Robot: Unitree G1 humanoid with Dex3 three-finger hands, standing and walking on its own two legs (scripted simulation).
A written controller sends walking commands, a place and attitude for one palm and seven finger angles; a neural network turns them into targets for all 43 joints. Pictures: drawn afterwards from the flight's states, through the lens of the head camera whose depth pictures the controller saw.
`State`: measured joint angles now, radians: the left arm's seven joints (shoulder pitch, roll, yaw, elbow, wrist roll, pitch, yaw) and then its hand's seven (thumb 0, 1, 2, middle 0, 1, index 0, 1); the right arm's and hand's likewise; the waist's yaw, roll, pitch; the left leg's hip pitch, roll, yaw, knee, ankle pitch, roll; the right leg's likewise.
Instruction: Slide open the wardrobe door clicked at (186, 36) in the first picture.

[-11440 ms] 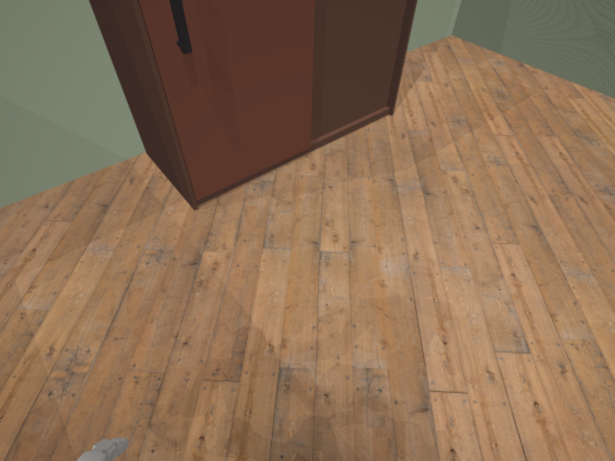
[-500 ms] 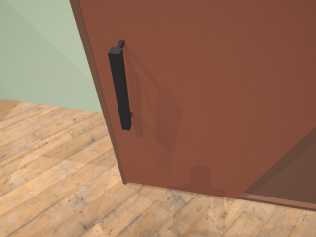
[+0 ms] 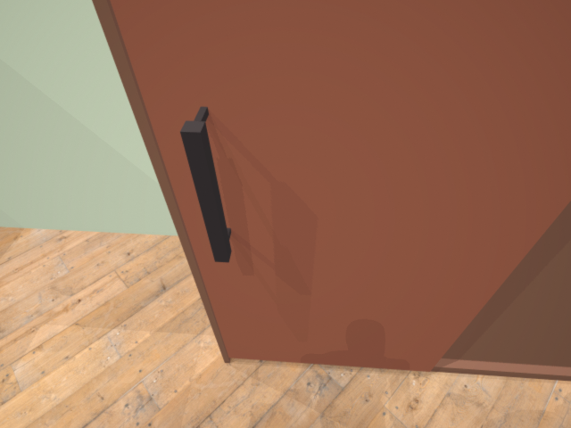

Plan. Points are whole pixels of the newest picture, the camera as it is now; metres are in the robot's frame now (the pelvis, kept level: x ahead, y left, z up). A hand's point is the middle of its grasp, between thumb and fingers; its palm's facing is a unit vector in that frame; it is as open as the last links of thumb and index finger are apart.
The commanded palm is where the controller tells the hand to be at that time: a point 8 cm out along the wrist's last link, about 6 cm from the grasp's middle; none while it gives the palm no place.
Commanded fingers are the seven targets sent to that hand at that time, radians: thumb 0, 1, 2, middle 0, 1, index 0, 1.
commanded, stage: come to a stop and stand still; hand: left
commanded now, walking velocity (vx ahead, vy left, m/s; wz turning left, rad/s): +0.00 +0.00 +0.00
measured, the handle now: (214, 193) +0.45 +0.14 +0.09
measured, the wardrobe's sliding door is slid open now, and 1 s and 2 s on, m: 0.00 0.00 0.00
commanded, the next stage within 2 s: look again from close up in 0.80 s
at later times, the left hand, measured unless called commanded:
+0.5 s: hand out of the picture +0.02 +0.19 -0.17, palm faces +0.01 -0.98 -0.18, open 7.3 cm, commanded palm none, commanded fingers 0.00 0.90 0.90 -0.20 -0.30 -0.20 -0.30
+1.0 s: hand out of the picture +0.02 +0.19 -0.17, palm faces +0.00 -0.99 -0.17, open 7.4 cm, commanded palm none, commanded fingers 0.00 0.90 0.90 -0.20 -0.30 -0.20 -0.30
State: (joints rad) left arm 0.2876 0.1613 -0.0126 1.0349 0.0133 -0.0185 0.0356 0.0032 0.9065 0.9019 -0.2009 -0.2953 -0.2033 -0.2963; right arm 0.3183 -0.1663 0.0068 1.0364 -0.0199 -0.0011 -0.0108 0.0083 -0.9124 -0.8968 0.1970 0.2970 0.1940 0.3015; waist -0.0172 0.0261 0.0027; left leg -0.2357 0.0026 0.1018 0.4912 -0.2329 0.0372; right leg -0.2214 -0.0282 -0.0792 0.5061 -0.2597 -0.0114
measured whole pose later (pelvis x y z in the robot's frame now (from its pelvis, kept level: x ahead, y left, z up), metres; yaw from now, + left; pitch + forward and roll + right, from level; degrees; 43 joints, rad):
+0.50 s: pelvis +0.02 +0.02 +0.00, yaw +0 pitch -1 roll +0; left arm 0.29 0.15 -0.02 1.09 0.01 -0.01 0.03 0.00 0.91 0.90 -0.20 -0.30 -0.20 -0.30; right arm 0.27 -0.16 0.01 1.10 -0.01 -0.02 -0.02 0.01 -0.91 -0.90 0.20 0.30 0.20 0.30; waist 0.00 0.00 0.04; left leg -0.19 -0.03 0.12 0.44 -0.24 0.07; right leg -0.18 -0.05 -0.06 0.45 -0.26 0.02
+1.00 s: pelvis +0.03 +0.03 +0.00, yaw -1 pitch -1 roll +0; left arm 0.29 0.14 -0.02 1.12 0.01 -0.01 0.04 0.00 0.91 0.90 -0.20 -0.29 -0.20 -0.30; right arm 0.27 -0.15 0.01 1.13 -0.01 -0.03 -0.03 0.01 -0.91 -0.90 0.20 0.30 0.20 0.30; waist 0.00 -0.01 0.04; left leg -0.16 -0.04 0.12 0.40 -0.23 0.07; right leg -0.16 -0.06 -0.05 0.43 -0.25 0.03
